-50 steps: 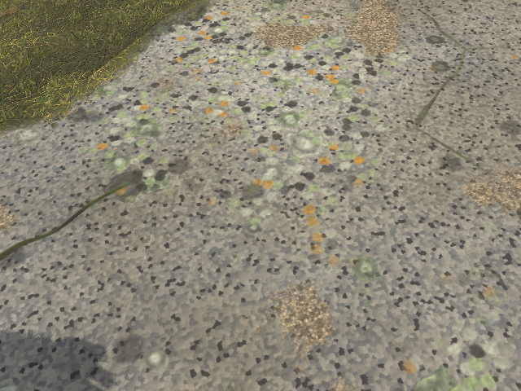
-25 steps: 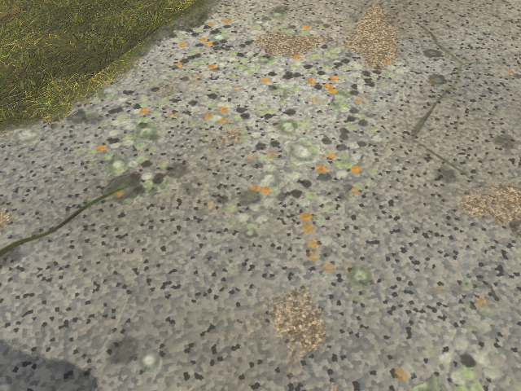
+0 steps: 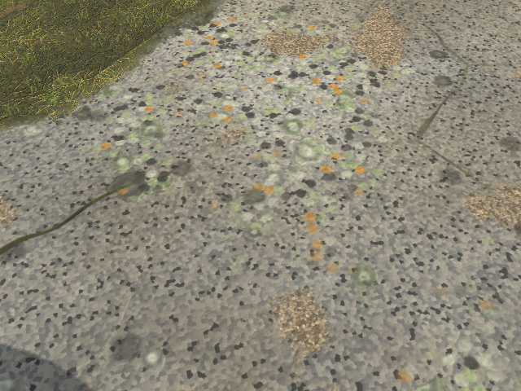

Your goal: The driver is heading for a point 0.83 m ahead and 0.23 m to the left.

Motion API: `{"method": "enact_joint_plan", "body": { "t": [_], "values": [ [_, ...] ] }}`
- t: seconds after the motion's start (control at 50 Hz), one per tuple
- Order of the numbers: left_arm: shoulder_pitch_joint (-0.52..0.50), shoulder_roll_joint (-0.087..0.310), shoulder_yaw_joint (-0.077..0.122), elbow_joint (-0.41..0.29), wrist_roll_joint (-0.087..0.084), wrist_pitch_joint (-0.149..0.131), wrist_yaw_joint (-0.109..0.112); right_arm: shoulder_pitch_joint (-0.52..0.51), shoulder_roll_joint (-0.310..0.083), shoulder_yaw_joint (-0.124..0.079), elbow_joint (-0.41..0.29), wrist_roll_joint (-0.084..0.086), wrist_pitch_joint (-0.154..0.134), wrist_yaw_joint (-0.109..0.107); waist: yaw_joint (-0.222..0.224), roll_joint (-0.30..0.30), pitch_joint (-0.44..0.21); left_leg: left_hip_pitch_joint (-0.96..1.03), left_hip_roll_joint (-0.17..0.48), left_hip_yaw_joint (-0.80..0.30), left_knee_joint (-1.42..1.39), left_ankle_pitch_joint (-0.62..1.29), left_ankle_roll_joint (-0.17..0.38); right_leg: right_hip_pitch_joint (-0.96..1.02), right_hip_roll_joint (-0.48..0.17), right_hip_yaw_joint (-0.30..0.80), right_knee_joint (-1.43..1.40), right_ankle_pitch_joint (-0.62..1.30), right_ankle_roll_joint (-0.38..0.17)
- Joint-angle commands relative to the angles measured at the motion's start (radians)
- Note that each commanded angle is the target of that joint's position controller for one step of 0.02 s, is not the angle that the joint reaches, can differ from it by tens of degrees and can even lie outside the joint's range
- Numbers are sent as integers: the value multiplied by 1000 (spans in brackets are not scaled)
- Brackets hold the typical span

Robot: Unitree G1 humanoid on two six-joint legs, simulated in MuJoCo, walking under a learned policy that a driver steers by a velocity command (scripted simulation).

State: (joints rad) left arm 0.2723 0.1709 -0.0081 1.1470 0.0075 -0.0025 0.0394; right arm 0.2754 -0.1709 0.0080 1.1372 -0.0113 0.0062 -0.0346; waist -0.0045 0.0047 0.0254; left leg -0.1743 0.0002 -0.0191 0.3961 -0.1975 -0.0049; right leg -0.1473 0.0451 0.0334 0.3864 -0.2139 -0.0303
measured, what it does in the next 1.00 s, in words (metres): stands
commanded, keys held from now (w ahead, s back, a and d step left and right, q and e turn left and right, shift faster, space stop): no key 1.00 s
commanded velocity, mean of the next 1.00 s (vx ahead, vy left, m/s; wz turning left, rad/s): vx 0.00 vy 0.00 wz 0.00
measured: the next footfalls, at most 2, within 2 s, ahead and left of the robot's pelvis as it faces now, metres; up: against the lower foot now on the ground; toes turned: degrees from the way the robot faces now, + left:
right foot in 1.74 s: +0.43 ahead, -0.03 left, +0.00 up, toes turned -4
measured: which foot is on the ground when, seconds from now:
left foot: down 0.00-1.00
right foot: down 0.00-1.00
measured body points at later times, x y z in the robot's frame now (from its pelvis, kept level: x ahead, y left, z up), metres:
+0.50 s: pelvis +0.01 +0.00 +0.00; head +0.01 +0.00 +0.45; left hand -0.01 +0.22 -0.16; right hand -0.01 -0.22 -0.16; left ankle +0.01 +0.12 -0.74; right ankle +0.00 -0.10 -0.74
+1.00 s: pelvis +0.01 +0.00 +0.00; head +0.02 +0.00 +0.45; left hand -0.02 +0.21 -0.16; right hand -0.02 -0.21 -0.16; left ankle +0.01 +0.12 -0.74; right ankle +0.00 -0.10 -0.74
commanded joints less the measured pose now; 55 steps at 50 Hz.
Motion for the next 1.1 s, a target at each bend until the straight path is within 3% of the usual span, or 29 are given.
{"method": "enact_joint_plan", "body": {
  "t": [0.02, 1.02, 1.04, 1.1],
  "values": [
    [59, 83, 12, -7, 0, -5, 4, 58, -81, -12, -6, 0, -5, -4, 0, 2, 44, -15, 80, -77, -66, 47, 33, -49, -105, 96, -80, 56, -25],
    [132, 25, 15, 4, 1, -12, 11, 117, -28, -16, 24, 1, -8, -12, 0, -3, 61, -8, 76, -73, -48, 87, 34, -38, -111, 83, -60, 104, -23],
    [140, 20, 14, 6, 3, -12, 10, 123, -21, -14, 26, -1, -8, -12, 1, -5, 41, 0, 68, -70, -55, 19, 36, -31, -104, 82, -73, 24, -25],
    [149, 68, 36, -6, 5, 1, 7, 112, -39, -26, 4, -8, 0, -5, 9, -49, 85, -81, 1, -28, 27, -316, 63, -86, -85, 116, -82, -390, -70]
  ]
}}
